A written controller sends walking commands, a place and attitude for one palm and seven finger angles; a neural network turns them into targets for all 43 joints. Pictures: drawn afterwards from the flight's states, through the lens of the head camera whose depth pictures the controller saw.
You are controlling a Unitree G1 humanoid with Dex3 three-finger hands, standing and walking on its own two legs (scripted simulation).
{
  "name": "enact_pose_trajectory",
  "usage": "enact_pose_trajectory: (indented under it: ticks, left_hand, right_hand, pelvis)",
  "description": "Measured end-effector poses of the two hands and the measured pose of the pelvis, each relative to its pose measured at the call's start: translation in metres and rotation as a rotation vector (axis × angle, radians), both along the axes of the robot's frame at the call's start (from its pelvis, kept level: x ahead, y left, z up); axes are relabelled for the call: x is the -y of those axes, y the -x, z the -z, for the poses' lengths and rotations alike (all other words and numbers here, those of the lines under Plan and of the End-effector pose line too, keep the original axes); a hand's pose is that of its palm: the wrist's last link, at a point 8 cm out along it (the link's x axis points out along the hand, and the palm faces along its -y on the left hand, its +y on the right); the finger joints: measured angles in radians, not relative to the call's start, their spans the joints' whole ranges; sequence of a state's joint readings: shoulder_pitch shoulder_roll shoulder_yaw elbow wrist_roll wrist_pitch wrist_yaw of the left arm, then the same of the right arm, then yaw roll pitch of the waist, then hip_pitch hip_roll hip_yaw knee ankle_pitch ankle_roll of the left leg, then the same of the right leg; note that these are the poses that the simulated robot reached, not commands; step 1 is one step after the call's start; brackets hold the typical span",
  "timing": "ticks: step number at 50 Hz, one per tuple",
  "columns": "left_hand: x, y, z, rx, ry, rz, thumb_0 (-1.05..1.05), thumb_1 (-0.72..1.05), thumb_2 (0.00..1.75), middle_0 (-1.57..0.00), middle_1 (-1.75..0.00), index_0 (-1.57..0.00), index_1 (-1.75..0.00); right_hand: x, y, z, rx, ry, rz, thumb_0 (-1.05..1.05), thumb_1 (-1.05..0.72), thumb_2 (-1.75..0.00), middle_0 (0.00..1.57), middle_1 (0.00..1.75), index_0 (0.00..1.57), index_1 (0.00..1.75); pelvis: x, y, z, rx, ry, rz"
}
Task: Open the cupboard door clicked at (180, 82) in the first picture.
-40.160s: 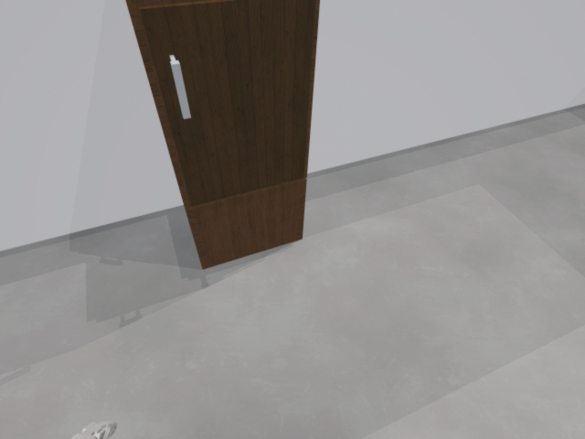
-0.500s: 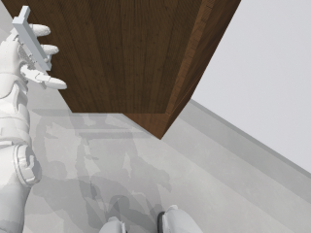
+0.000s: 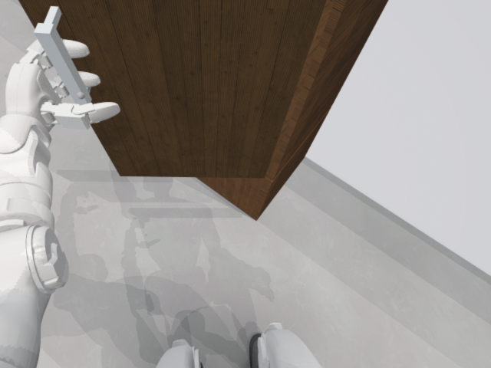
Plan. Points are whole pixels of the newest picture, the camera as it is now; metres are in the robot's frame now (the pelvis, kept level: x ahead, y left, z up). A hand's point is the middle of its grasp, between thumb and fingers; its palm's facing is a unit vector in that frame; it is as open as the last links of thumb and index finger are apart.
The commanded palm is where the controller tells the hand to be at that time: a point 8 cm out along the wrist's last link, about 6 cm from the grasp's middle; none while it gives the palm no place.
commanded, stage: close the thumb around the handle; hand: left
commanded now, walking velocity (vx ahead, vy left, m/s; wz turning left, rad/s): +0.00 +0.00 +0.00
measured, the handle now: (70, 61) +0.57 +0.23 +0.10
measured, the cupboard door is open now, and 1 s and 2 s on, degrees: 38 52 82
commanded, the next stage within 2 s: pull the door open along its arc in 0.38 s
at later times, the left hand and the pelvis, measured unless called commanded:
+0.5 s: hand (85, 89) +0.53 +0.20 +0.09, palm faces -0.05 -1.00 +0.01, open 5.3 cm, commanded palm +0.51 +0.25 +0.09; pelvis +0.01 +0.00 +0.00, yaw -2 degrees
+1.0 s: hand (89, 140) +0.44 +0.19 +0.09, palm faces -0.06 -1.00 +0.01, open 5.5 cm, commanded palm +0.39 +0.25 +0.09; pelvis +0.02 +0.00 +0.02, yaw -2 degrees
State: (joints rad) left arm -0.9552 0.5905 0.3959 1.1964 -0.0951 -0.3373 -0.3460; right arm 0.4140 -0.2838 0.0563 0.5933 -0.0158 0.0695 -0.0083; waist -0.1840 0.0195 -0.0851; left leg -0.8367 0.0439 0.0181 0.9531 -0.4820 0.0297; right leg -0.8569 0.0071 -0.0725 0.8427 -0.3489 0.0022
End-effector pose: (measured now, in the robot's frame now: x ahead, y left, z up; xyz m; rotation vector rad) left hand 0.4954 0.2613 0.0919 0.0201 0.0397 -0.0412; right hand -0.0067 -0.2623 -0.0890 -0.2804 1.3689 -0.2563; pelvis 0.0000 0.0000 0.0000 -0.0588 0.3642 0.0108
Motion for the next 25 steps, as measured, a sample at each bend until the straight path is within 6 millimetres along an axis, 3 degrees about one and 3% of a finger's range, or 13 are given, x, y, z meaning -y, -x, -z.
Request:
enact_pose_trajectory:
  ticks: [15, 25]
  left_hand:
    - [0.004, -0.016, 0.004, -0.015, 0.008, -0.013, 0.0, 0.7, 0.82, -0.38, -1.33, -0.38, -1.33]
    - [0.004, -0.014, 0.004, -0.006, 0.025, 0.004, 0.01, 0.79, 0.84, -0.39, -1.35, -0.4, -1.34]
  right_hand:
    - [-0.003, 0.02, -0.001, -0.047, -0.005, 0.036, 0.0, -0.9, -0.9, 0.2, 0.29, 0.21, 0.3]
    - [-0.001, 0.015, -0.006, -0.032, -0.002, 0.058, 0.0, -0.9, -0.9, 0.2, 0.29, 0.21, 0.3]
  pelvis:
    - [0.003, -0.001, 0.002, -0.023, 0.0, 0.01]
    - [0.003, -0.009, -0.002, -0.016, 0.001, 0.027]
